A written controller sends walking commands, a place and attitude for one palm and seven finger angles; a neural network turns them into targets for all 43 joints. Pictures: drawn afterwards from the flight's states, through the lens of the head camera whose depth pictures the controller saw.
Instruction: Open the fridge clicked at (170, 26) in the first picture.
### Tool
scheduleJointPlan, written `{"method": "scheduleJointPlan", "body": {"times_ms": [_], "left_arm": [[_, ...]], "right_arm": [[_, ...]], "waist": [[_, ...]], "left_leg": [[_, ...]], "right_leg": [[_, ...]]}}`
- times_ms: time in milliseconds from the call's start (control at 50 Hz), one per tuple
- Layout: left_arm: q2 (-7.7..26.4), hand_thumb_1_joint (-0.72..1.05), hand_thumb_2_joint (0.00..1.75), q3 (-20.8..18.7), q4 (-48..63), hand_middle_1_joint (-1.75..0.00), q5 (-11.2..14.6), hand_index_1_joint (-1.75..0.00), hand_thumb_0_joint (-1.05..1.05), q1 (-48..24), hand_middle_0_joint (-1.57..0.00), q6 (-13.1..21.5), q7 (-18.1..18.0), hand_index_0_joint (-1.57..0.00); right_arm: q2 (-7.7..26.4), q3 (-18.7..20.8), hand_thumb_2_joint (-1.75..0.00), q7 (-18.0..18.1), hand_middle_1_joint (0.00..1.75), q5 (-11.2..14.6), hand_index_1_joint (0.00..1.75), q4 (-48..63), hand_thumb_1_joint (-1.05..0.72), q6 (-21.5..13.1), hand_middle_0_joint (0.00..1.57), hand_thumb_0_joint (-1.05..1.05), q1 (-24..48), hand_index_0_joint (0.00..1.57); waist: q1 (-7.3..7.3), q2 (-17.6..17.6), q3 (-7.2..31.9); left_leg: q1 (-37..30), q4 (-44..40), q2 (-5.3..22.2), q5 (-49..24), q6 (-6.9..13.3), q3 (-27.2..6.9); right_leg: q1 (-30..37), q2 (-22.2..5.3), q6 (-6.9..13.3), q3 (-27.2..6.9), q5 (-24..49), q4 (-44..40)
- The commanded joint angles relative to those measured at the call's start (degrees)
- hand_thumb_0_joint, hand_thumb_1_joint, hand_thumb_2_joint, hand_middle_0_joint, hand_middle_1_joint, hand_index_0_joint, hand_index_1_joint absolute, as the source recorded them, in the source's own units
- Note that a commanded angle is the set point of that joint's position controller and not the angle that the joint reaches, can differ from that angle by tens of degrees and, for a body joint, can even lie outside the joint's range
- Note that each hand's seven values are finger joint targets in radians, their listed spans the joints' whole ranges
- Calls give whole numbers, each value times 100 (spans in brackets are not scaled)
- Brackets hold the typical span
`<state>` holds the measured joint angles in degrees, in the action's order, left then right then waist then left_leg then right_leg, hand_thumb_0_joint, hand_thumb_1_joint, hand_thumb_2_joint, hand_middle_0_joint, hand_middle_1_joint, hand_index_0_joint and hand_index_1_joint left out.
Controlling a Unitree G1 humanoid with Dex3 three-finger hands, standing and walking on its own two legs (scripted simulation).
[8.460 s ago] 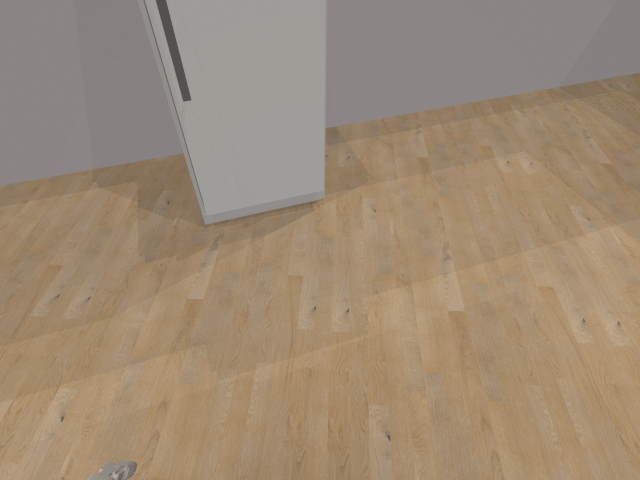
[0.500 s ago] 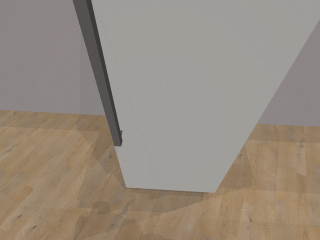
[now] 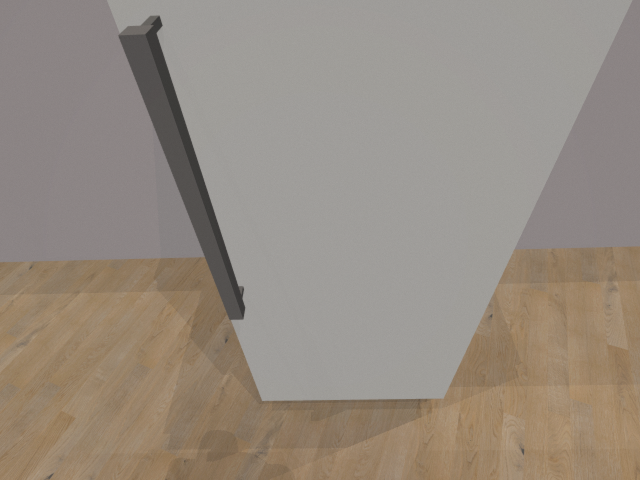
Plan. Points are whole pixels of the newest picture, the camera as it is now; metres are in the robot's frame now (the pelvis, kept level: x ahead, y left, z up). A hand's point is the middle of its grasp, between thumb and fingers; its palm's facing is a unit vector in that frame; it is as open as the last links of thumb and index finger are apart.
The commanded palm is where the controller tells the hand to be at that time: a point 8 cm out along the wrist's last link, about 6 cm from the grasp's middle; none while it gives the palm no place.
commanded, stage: come to a stop and stand still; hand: left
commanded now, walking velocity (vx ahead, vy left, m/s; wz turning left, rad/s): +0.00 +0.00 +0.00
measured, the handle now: (206, 207) +0.45 +0.19 +0.12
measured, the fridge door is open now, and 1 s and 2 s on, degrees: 0 0 0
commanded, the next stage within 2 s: look again from close up in 0.46 s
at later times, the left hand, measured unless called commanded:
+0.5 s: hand out of the picture +0.01 +0.16 -0.17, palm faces +0.03 -0.98 -0.19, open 7.3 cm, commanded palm none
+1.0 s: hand out of the picture +0.00 +0.14 -0.17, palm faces +0.04 -0.98 -0.20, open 7.3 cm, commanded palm none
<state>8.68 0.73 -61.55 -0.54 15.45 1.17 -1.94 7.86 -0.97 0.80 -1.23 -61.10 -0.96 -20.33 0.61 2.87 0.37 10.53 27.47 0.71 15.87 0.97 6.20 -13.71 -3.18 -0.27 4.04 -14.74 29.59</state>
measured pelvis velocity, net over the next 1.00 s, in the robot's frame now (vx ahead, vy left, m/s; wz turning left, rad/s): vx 0.00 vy -0.02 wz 0.00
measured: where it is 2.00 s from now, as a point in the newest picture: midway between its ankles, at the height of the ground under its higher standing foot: outside the picture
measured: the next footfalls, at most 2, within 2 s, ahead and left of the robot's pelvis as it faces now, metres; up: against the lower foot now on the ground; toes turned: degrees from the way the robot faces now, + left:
none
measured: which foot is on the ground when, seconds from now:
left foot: down 0.00-1.00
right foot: down 0.00-1.00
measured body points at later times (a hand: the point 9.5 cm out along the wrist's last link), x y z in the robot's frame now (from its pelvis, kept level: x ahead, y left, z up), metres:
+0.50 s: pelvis +0.01 -0.01 +0.00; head +0.02 -0.02 +0.45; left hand +0.01 +0.21 -0.15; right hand +0.02 -0.23 -0.16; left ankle -0.01 +0.11 -0.74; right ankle +0.01 -0.12 -0.74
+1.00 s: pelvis +0.00 -0.02 +0.00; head +0.01 -0.03 +0.45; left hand +0.00 +0.19 -0.15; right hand -0.01 -0.23 -0.16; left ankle -0.01 +0.11 -0.74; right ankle +0.01 -0.12 -0.74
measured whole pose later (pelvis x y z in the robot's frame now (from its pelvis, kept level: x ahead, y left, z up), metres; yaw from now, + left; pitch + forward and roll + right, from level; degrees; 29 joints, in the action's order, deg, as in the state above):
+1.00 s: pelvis +0.00 -0.02 +0.00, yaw +0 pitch -2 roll +1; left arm 7.8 0.5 -64.3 -0.7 16.3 0.9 -1.7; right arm 7.3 -0.6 1.4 -1.0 -65.2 -0.8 -17.0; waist -0.5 0.7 -2.4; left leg 7.7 23.3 2.6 13.8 -1.2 5.3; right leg -10.8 -1.0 1.7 5.2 -13.3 25.6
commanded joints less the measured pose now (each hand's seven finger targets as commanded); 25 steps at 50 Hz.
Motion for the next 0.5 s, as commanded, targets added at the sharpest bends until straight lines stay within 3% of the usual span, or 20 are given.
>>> {"method": "scheduleJointPlan", "body": {"times_ms": [0, 80, 140, 420, 480], "left_arm": [[542, 90, 90, -116, 161, -30, 0, -30, 0, 304, -20, 55, -24, -20], [572, 90, 90, -134, 164, -30, 0, -30, 0, 278, -20, 64, -24, -20], [574, 90, 90, -154, 160, -30, -7, -30, 0, 240, -20, 63, -25, -20], [610, 90, 90, -137, -34, -30, -32, -30, 0, 308, -20, 73, -12, -20], [604, 90, 90, -130, -75, -30, -22, -30, 0, 324, -20, 71, -12, -20]], "right_arm": [[581, 81, -90, 46, 30, 23, 30, 182, -90, -139, 20, 0, -217, 20], [575, 82, -90, 53, 30, 22, 30, 100, -90, -152, 20, 0, -205, 20], [574, 99, -90, 68, 30, 19, 30, 52, -90, -160, 20, 0, -151, 20], [550, 115, -90, 84, 30, 45, 30, -105, -90, -88, 20, 0, 75, 20], [577, 107, -90, 87, 30, 48, 30, -138, -90, -90, 20, 0, 106, 20]], "waist": [[-83, -379, -588], [-88, -452, -348], [-89, -239, -265], [-48, -380, -400], [-52, -269, -389]], "left_leg": [[531, -869, 561, -571, 110, -700], [290, -794, 560, -888, 99, -629], [151, -769, 577, -1161, 93, -596], [-81, -797, 580, -867, 38, -515], [-81, -813, 583, -859, 19, -498]], "right_leg": [[142, -309, 234, -458, 484, -500], [285, -357, 226, -447, 843, -468], [338, -361, 228, -434, 1080, -438], [272, -403, 256, -548, 1167, -763], [292, -414, 255, -557, 1143, -793]]}}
